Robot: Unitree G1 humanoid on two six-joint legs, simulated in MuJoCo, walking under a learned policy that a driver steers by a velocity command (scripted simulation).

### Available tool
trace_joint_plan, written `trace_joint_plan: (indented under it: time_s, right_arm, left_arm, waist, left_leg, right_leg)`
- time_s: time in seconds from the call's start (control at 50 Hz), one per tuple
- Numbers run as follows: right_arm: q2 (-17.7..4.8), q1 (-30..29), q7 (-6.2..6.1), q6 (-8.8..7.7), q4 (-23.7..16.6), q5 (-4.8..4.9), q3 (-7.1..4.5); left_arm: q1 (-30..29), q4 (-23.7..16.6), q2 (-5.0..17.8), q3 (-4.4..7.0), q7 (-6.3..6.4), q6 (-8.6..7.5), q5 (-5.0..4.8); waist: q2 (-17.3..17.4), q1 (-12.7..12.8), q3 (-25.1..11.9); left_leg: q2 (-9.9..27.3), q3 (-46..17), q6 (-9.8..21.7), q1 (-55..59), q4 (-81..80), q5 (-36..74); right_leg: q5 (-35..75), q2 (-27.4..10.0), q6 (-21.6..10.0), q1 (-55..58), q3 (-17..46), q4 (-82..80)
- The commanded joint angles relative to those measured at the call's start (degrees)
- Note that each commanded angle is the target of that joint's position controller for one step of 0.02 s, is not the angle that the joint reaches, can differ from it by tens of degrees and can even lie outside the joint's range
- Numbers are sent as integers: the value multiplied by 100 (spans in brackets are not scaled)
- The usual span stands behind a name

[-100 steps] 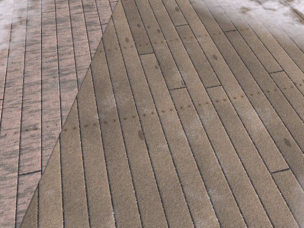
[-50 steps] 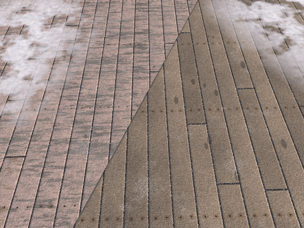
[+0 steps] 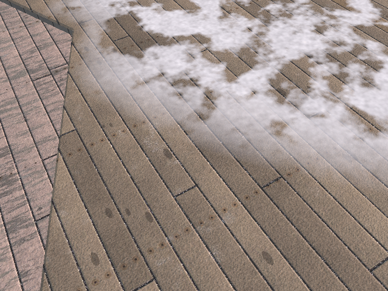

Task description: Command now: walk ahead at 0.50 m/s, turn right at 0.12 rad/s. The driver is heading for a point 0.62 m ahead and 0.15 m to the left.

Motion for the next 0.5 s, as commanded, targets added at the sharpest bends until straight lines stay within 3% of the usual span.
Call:
trace_joint_plan:
  time_s: [0.02,0.08,0.14,0.18,0.2,0.22,0.24,0.26,0.28,0.3,0.32,0.34,0.36,0.38,0.44,0.5]
  right_arm:
    - [-297,-652,11,-86,-480,20,-42]
    - [-289,-1072,28,-123,-641,31,-14]
    - [-338,-1126,31,-173,-733,41,-21]
    - [-423,-560,-30,-215,-578,56,-75]
    - [-525,130,-91,-248,-355,49,-138]
    - [-682,1137,-159,-305,-34,-16,-218]
    - [-1246,1975,-235,-339,93,-172,-356]
    - [-1498,1959,-167,-278,160,-52,-428]
    - [-1171,1245,-114,-246,47,98,-356]
    - [-757,728,-95,-262,-44,134,-245]
    - [-493,523,-88,-296,-9,100,-162]
    - [-356,494,-103,-339,86,110,-105]
    - [-343,526,-117,-378,162,107,-89]
    - [-340,676,-112,-431,245,108,-85]
    - [-525,967,-111,-512,435,150,-124]
    - [-482,1282,-110,-498,593,165,-101]
  left_arm:
    - [237,-148,754,128,31,-97,13]
    - [472,11,763,103,74,-100,56]
    - [482,129,870,111,137,-94,89]
    - [269,144,973,122,163,-102,112]
    - [190,165,1029,134,156,-90,124]
    - [137,156,997,112,146,-84,99]
    - [414,-32,596,-7,109,-106,-44]
    - [831,-9,459,6,70,-118,-119]
    - [434,-9,815,82,97,-86,43]
    - [17,-98,765,76,59,-104,64]
    - [-152,-131,623,49,29,-103,52]
    - [-204,-159,545,42,-1,-38,124]
    - [-21,-86,456,13,-37,42,182]
    - [-6,-62,421,3,-61,92,201]
    - [-505,-212,387,-11,-115,162,190]
    - [-1262,-450,370,-34,-130,174,172]
  waist:
    - [-589,83,287]
    - [-613,190,410]
    - [-631,92,472]
    - [-689,-213,198]
    - [-641,-518,-189]
    - [-435,-947,-761]
    - [356,-1043,-1548]
    - [1451,-746,-2056]
    - [411,-539,-1213]
    - [-54,-425,-537]
    - [-204,-281,-156]
    - [-105,-135,14]
    - [123,-35,-19]
    - [99,-20,-41]
    - [19,-29,98]
    - [-6,-193,274]
  left_leg:
    - [-111,88,41,-383,-599,444]
    - [-278,206,183,-310,-1140,495]
    - [-447,257,423,12,-1555,142]
    - [-765,396,634,970,-1791,-278]
    - [-981,488,754,1794,-1982,-381]
    - [-866,350,923,3136,-2249,-204]
    - [630,-1515,1345,4792,-2419,-983]
    - [1658,-4164,1967,5478,-3351,-1028]
    - [1417,-3667,1822,4739,-3461,-1401]
    - [1226,-2789,1708,3897,-3565,-1317]
    - [932,-2171,1506,3273,-3800,-935]
    - [639,-1690,1294,2887,-3935,-576]
    - [554,-1431,1264,2675,-4007,-226]
    - [498,-1279,1293,2656,-4033,234]
    - [402,-897,1356,2719,-4310,405]
    - [251,-627,1309,3000,-4432,683]
  right_leg:
    - [1790,-1654,-612,136,876,-469]
    - [2184,-1734,-585,455,772,-369]
    - [2895,-1903,-507,735,734,-128]
    - [4427,-1867,-346,720,573,536]
    - [5035,-1743,-262,667,457,1388]
    - [4543,-1476,-151,110,240,2633]
    - [2344,-979,28,-1408,-29,4577]
    - [-1752,87,152,-2866,157,6222]
    - [-1457,-379,46,-3347,712,6584]
    - [-977,-650,38,-3383,645,6378]
    - [-701,-886,41,-3215,566,5965]
    - [-554,-1041,80,-2989,547,5628]
    - [-484,-1080,154,-2727,478,5484]
    - [-437,-1088,210,-2679,413,5442]
    - [-27,-1254,389,-3175,224,4973]
    - [527,-1354,544,-3681,48,4186]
